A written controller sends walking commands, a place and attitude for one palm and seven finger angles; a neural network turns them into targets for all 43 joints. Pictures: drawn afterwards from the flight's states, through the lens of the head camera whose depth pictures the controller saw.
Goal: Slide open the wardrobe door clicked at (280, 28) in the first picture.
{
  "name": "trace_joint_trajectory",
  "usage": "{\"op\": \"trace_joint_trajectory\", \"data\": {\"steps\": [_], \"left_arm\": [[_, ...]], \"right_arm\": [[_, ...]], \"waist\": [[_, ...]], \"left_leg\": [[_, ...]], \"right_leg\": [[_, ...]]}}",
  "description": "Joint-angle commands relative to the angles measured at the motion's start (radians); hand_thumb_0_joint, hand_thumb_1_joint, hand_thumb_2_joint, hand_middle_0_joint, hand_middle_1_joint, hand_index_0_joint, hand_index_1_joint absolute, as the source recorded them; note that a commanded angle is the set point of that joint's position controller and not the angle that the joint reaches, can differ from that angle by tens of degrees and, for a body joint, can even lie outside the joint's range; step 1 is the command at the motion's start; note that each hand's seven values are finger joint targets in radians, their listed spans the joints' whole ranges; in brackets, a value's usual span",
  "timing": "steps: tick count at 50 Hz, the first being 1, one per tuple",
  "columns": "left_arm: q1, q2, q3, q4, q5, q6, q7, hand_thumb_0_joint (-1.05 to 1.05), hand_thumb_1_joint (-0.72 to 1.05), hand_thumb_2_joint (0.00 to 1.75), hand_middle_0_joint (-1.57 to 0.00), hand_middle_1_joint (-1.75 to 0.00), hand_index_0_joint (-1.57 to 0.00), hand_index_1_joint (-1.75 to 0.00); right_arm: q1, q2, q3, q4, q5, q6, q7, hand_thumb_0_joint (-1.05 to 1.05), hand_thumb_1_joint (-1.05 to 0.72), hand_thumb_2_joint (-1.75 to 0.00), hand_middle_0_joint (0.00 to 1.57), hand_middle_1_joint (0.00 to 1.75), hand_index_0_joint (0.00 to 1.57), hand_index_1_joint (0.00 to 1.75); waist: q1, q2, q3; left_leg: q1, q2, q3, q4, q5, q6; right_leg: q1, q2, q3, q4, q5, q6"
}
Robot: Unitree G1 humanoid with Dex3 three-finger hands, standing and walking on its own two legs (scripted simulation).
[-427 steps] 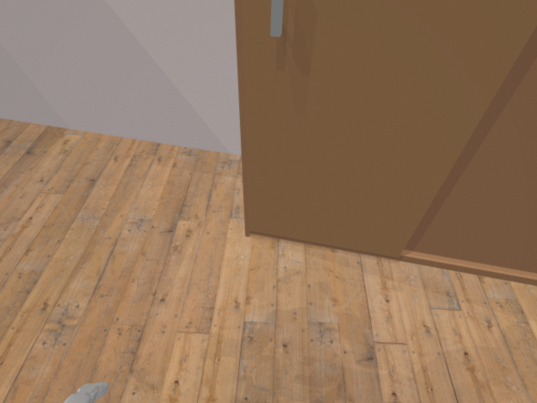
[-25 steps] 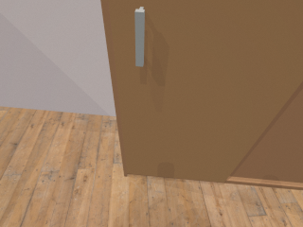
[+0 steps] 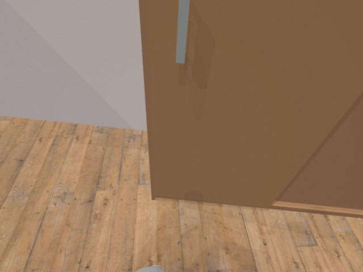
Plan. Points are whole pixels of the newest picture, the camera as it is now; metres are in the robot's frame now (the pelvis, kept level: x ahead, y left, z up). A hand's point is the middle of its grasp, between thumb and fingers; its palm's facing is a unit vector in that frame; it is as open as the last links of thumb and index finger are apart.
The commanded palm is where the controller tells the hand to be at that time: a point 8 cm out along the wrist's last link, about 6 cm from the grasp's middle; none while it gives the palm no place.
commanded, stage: come to a stop and stand still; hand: left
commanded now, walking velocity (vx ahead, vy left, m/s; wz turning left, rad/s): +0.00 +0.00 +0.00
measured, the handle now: (182, 28) +0.62 +0.04 +0.26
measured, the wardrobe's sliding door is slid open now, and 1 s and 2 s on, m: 0.00 0.00 0.00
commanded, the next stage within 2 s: look again from close up in 1.46 s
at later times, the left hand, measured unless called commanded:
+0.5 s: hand out of the picture -0.04 +0.25 -0.18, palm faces -0.09 -0.99 -0.10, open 7.4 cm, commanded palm none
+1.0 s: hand out of the picture +0.10 +0.17 -0.15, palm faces -0.17 -0.97 -0.18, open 7.4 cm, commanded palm none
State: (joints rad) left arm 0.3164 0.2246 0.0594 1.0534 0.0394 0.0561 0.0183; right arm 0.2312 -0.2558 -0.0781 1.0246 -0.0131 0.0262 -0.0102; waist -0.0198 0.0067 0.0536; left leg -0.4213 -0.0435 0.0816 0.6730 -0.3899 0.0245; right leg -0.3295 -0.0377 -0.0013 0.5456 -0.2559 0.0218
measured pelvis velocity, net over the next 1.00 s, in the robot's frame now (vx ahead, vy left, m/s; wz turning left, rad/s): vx -0.02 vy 0.02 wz -0.11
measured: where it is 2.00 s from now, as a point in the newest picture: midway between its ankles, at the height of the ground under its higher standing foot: outside the picture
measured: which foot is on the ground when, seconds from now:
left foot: down 0.00-0.20, up 0.22-0.40, down 0.42-0.92, up 0.94-1.00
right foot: down 0.00-0.02, up 0.04-0.22, down 0.24-0.42, up 0.44-0.90, down 0.92-1.00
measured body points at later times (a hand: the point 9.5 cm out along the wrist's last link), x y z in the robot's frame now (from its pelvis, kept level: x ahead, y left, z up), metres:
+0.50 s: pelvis -0.06 +0.09 +0.01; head -0.04 +0.12 +0.45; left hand -0.04 +0.30 -0.17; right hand -0.09 -0.14 -0.13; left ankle -0.06 +0.18 -0.72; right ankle -0.09 -0.05 -0.68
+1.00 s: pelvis -0.02 +0.02 +0.01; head +0.02 +0.00 +0.46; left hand +0.11 +0.22 -0.13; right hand -0.13 -0.18 -0.15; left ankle -0.05 +0.17 -0.71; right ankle -0.03 -0.10 -0.72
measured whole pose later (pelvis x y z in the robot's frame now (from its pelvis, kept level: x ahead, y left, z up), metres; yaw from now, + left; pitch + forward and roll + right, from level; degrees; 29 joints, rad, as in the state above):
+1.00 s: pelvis -0.02 +0.02 +0.01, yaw -6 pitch +2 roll -1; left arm 0.13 0.13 0.02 0.98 0.02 -0.02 0.01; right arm 0.39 -0.15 -0.04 1.11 -0.01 0.01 -0.03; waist -0.07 0.04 0.06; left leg -0.27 0.07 0.01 0.66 -0.49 -0.03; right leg -0.29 -0.03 -0.09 0.51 -0.26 0.00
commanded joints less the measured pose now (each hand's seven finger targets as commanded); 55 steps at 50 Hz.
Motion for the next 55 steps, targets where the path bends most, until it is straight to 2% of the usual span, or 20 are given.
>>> {"op": "trace_joint_trajectory", "data": {"steps": [1,2,5,8,9,10,11,13,15,17,19,21,23,28,40,44,46,47,51,55], "left_arm": [[-0.137,0.122,0.032,-0.138,-0.025,-0.011,0.018,0.00,0.90,0.90,-0.20,-0.30,-0.20,-0.30],[-0.037,0.139,0.050,-0.117,-0.023,0.011,0.017,0.00,0.90,0.90,-0.20,-0.30,-0.20,-0.30],[0.363,0.092,0.072,0.007,-0.005,0.041,0.006,0.00,0.90,0.90,-0.20,-0.30,-0.20,-0.30],[0.653,0.070,0.069,0.074,-0.026,0.032,0.014,0.00,0.90,0.90,-0.20,-0.30,-0.20,-0.30],[0.624,0.050,0.047,0.076,-0.032,0.027,0.020,0.00,0.90,0.90,-0.20,-0.30,-0.20,-0.30],[0.299,0.011,-0.028,-0.024,-0.030,0.021,0.032,0.00,0.90,0.90,-0.20,-0.30,-0.20,-0.30],[-0.050,-0.002,-0.045,-0.162,-0.008,0.000,0.042,0.00,0.90,0.90,-0.20,-0.30,-0.20,-0.30],[-0.395,0.162,0.001,-0.297,-0.007,-0.030,0.053,0.00,0.90,0.90,-0.20,-0.30,-0.20,-0.30],[-0.163,0.079,0.001,-0.210,-0.013,-0.077,0.039,0.00,0.90,0.90,-0.20,-0.30,-0.20,-0.30],[-0.006,0.079,-0.006,-0.118,-0.003,-0.070,0.033,0.00,0.90,0.90,-0.20,-0.30,-0.20,-0.30],[0.053,0.095,0.005,-0.083,-0.005,-0.042,0.011,0.00,0.90,0.90,-0.20,-0.30,-0.20,-0.30],[0.117,-0.003,-0.005,-0.105,-0.011,-0.030,-0.014,0.00,0.90,0.90,-0.20,-0.30,-0.20,-0.30],[-0.017,0.036,0.009,-0.168,0.003,-0.014,-0.033,0.00,0.90,0.90,-0.20,-0.30,-0.20,-0.30],[-0.003,0.009,0.017,-0.125,0.000,-0.018,-0.045,0.00,0.90,0.90,-0.20,-0.30,-0.20,-0.30],[-0.173,-0.033,-0.013,-0.168,-0.018,-0.029,-0.040,0.00,0.90,0.90,-0.20,-0.30,-0.20,-0.30],[-0.043,0.007,0.000,-0.114,-0.022,-0.057,-0.027,0.00,0.90,0.90,-0.20,-0.30,-0.20,-0.30],[0.020,0.120,0.011,-0.072,-0.022,-0.089,0.005,0.00,0.90,0.90,-0.20,-0.30,-0.20,-0.30],[0.016,0.142,0.011,-0.081,-0.023,-0.091,0.010,0.00,0.90,0.90,-0.20,-0.30,-0.20,-0.30],[-0.082,0.072,-0.002,-0.083,-0.022,-0.089,0.026,0.00,0.90,0.90,-0.20,-0.30,-0.20,-0.30],[-0.083,0.094,0.026,-0.104,-0.013,-0.074,0.034,0.00,0.90,0.90,-0.20,-0.30,-0.20,-0.30]], "right_arm": [[0.227,-0.203,-0.043,-0.023,-0.024,-0.011,-0.019,0.00,-0.90,-0.90,0.20,0.30,0.20,0.30],[0.053,-0.259,-0.044,-0.064,-0.021,-0.011,-0.024,0.00,-0.90,-0.90,0.20,0.30,0.20,0.30],[-0.207,-0.151,-0.001,-0.134,-0.023,-0.015,-0.026,0.00,-0.90,-0.90,0.20,0.30,0.20,0.30],[-0.291,-0.143,-0.013,-0.139,-0.036,0.006,-0.036,0.00,-0.90,-0.90,0.20,0.30,0.20,0.30],[-0.193,-0.084,-0.012,-0.099,-0.025,0.028,-0.038,0.00,-0.90,-0.90,0.20,0.30,0.20,0.30],[0.065,0.041,-0.005,-0.046,-0.010,0.053,-0.050,0.00,-0.90,-0.90,0.20,0.30,0.20,0.30],[0.187,0.035,-0.018,-0.059,-0.005,0.072,-0.049,0.00,-0.90,-0.90,0.20,0.30,0.20,0.30],[0.316,-0.012,-0.009,-0.067,-0.003,0.074,-0.013,0.00,-0.90,-0.90,0.20,0.30,0.20,0.30],[0.156,-0.024,0.004,-0.090,-0.007,0.025,0.007,0.00,-0.90,-0.90,0.20,0.30,0.20,0.30],[0.046,0.010,0.014,-0.116,0.000,-0.007,-0.002,0.00,-0.90,-0.90,0.20,0.30,0.20,0.30],[0.170,0.042,0.027,-0.060,-0.009,-0.031,-0.009,0.00,-0.90,-0.90,0.20,0.30,0.20,0.30],[0.270,-0.092,0.005,-0.025,-0.021,-0.049,-0.040,0.00,-0.90,-0.90,0.20,0.30,0.20,0.30],[0.251,-0.145,-0.004,-0.040,-0.030,-0.040,-0.056,0.00,-0.90,-0.90,0.20,0.30,0.20,0.30],[0.175,-0.044,0.019,-0.016,-0.018,-0.067,-0.062,0.00,-0.90,-0.90,0.20,0.30,0.20,0.30],[0.296,-0.028,0.014,0.049,-0.027,-0.056,-0.049,0.00,-0.90,-0.90,0.20,0.30,0.20,0.30],[0.254,-0.034,0.002,0.043,-0.016,-0.045,-0.035,0.00,-0.90,-0.90,0.20,0.30,0.20,0.30],[0.290,0.096,0.035,0.039,0.003,-0.045,-0.021,0.00,-0.90,-0.90,0.20,0.30,0.20,0.30],[0.264,0.078,0.034,0.023,0.004,-0.033,-0.028,0.00,-0.90,-0.90,0.20,0.30,0.20,0.30],[0.214,0.059,0.023,0.050,0.006,-0.003,-0.028,0.00,-0.90,-0.90,0.20,0.30,0.20,0.30],[0.134,0.047,0.007,0.012,-0.001,0.021,-0.011,0.00,-0.90,-0.90,0.20,0.30,0.20,0.30]], "waist": [[-0.081,0.301,0.032],[0.013,0.342,0.065],[0.215,0.201,0.011],[0.291,0.192,0.026],[0.245,-0.046,0.042],[0.054,-0.409,0.048],[-0.109,-0.275,0.081],[-0.281,-0.080,0.055],[-0.088,-0.108,0.090],[-0.007,-0.081,0.098],[-0.009,0.001,0.052],[-0.005,0.369,0.029],[-0.023,0.107,0.067],[0.012,0.075,0.011],[-0.052,0.228,-0.010],[0.017,0.148,-0.089],[0.024,-0.192,-0.186],[0.031,-0.188,-0.182],[0.006,-0.224,-0.072],[0.027,-0.148,-0.045]], "left_leg": [[0.045,0.320,-0.529,-0.537,-0.575,-0.030],[-0.246,0.365,-0.620,-0.714,-0.668,-0.061],[-0.424,0.214,-0.279,-0.769,-0.372,-0.207],[-0.261,0.103,-0.051,-0.581,-0.077,-0.271],[-0.234,0.041,-0.008,-0.189,-0.208,-0.251],[-0.092,-0.041,-0.046,0.488,-0.268,-0.147],[-0.093,-0.042,-0.183,0.806,-0.159,-0.078],[-0.009,0.044,-0.192,0.902,0.053,-0.070],[-0.078,0.119,-0.113,0.504,0.085,-0.062],[0.000,0.143,-0.104,0.091,-0.085,-0.040],[0.181,0.082,-0.019,-0.268,0.050,-0.035],[0.335,0.408,-0.515,-0.444,0.121,0.046],[0.188,0.507,-0.632,-0.547,-0.167,0.134],[0.239,0.318,-0.316,-0.501,0.050,0.039],[0.304,0.296,-0.169,-0.371,0.556,0.104],[0.193,0.234,-0.129,-0.223,0.405,0.031],[-0.040,0.108,-0.025,-0.049,-0.083,-0.060],[0.019,0.108,-0.060,0.028,-0.203,-0.053],[0.005,0.113,-0.074,0.179,-0.132,-0.068],[-0.020,0.088,-0.062,0.284,-0.058,-0.085]], "right_leg": [[-0.307,0.120,0.014,0.430,-0.283,-0.026],[-0.125,0.128,0.110,0.664,-0.237,-0.027],[0.181,0.150,-0.063,0.838,-0.101,-0.008],[0.462,0.117,-0.212,0.031,-0.290,-0.040],[0.463,0.033,-0.126,-0.244,-0.278,-0.120],[0.083,-0.115,0.053,-0.285,-0.211,-0.191],[-0.225,-0.214,0.120,-0.333,-0.235,-0.210],[-0.321,-0.310,0.207,-0.450,-0.273,-0.233],[-0.128,-0.211,0.163,-0.397,-0.236,-0.186],[0.023,-0.225,0.165,-0.283,-0.093,-0.208],[0.066,-0.124,0.055,-0.050,-0.036,-0.142],[-0.269,0.038,-0.075,0.303,-0.288,-0.026],[-0.309,-0.010,0.081,0.518,-0.192,-0.037],[-0.293,-0.002,0.064,0.573,0.042,0.002],[-0.147,-0.018,-0.074,0.165,-0.040,0.027],[0.193,0.010,-0.092,-0.158,0.133,0.012],[0.461,-0.307,0.198,-0.184,0.439,-0.072],[0.344,-0.373,0.218,-0.205,0.520,-0.134],[0.279,-0.291,0.099,-0.140,0.917,-0.160],[0.219,-0.299,0.074,-0.167,0.783,-0.186]]}}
